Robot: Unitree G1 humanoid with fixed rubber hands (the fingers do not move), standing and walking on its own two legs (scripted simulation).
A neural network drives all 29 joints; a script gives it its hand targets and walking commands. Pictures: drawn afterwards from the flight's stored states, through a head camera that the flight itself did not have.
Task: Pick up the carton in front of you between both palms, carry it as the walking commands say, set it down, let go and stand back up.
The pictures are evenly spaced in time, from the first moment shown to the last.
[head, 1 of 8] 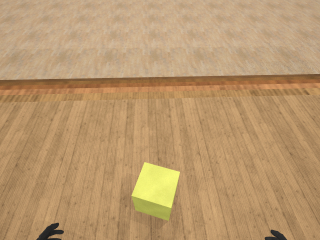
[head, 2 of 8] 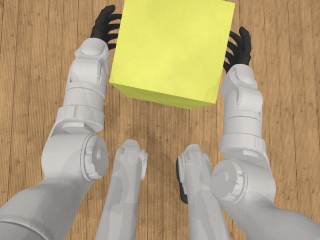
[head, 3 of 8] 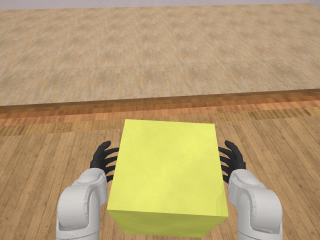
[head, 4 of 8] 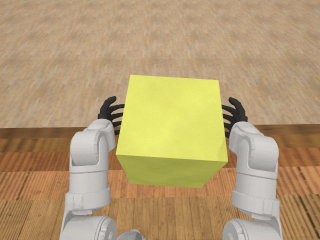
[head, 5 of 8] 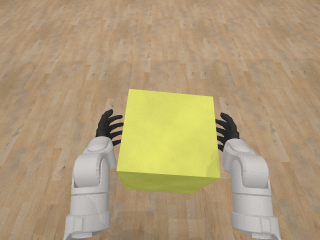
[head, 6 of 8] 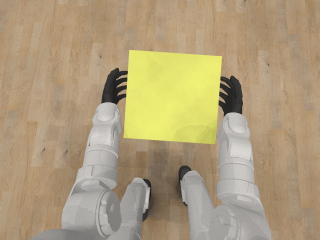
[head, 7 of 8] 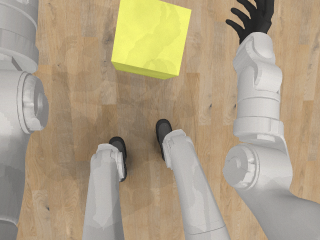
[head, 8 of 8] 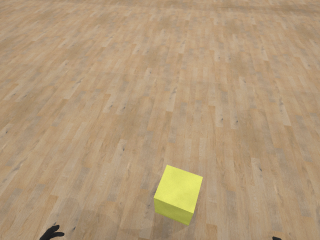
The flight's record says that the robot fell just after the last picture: no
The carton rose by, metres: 0.69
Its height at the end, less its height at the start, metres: -1.07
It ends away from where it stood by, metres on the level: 3.88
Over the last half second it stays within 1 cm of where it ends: yes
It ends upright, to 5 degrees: yes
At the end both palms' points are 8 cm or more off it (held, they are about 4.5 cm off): yes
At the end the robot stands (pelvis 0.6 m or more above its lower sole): yes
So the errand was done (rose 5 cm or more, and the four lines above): yes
